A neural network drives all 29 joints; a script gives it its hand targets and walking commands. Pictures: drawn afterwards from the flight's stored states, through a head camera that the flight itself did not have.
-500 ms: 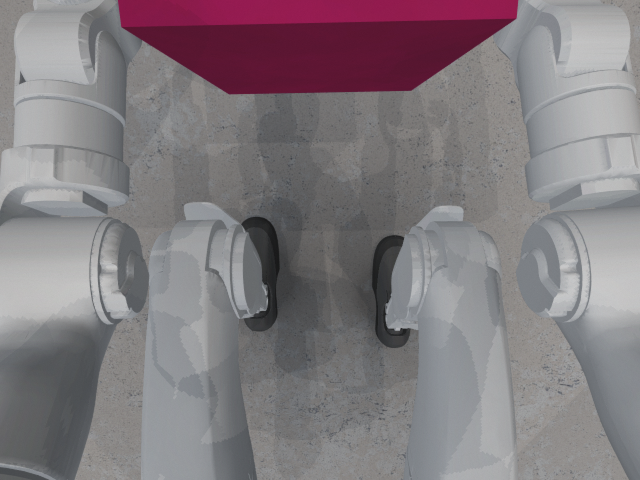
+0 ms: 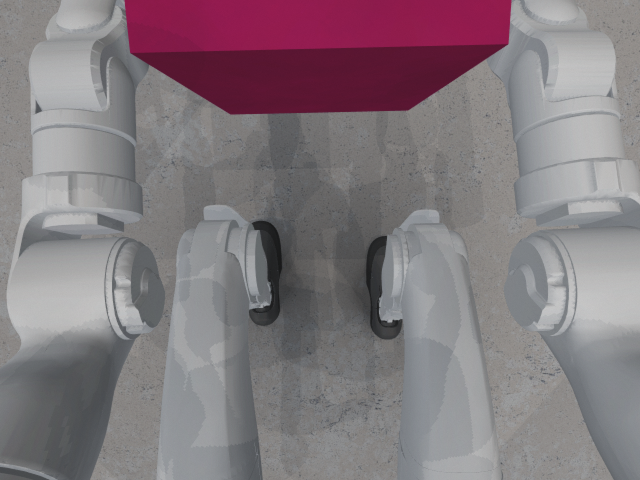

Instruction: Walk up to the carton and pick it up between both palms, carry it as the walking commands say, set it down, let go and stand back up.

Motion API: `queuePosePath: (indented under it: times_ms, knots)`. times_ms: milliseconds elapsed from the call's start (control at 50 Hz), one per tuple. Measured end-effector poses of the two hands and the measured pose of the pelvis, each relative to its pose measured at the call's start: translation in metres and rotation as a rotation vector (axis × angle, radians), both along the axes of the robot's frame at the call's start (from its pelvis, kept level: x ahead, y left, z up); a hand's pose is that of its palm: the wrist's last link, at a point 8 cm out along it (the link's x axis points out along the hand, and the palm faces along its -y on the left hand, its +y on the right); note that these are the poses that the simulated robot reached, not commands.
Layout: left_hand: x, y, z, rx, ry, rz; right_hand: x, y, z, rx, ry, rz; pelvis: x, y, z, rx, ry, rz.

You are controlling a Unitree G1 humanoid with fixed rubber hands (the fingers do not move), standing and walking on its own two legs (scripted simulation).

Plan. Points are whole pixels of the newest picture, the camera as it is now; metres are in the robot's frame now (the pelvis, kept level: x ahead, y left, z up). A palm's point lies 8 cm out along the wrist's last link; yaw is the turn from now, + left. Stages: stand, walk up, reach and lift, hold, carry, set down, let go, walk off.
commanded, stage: reach and lift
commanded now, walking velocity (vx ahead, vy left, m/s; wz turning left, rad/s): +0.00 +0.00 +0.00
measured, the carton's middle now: (317, 14) +0.55 +0.02 -0.15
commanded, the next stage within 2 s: none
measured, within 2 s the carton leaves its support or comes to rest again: neither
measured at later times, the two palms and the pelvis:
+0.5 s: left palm out of the picture +0.53 +0.19 -0.01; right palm out of the picture +0.53 -0.16 -0.01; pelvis +0.00 +0.00 +0.06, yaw +0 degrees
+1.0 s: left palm out of the picture +0.50 +0.18 +0.06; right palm out of the picture +0.51 -0.16 +0.06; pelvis +0.01 +0.00 +0.12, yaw -1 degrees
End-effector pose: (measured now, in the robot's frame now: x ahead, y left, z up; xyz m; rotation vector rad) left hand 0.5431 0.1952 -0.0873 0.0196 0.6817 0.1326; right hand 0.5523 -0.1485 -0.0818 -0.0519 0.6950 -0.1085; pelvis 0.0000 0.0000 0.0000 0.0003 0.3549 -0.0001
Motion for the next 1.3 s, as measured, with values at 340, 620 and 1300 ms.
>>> queuePosePath:
  times_ms: [340, 620, 1300]
  knots:
    - [-0.011, -0.005, 0.052, 0.007, -0.003, -0.010, -0.015, -0.005, 0.050, 0.005, -0.002, -0.008, 0.000, -0.001, 0.040, 0.001, -0.053, -0.005]
    - [-0.021, -0.010, 0.091, 0.011, 0.000, -0.015, -0.026, -0.010, 0.088, 0.006, 0.002, -0.010, 0.001, -0.003, 0.072, 0.005, -0.093, -0.008]
    - [-0.053, -0.017, 0.192, 0.016, 0.004, -0.021, -0.059, -0.017, 0.187, 0.009, 0.008, -0.015, 0.008, -0.005, 0.156, 0.004, -0.217, -0.014]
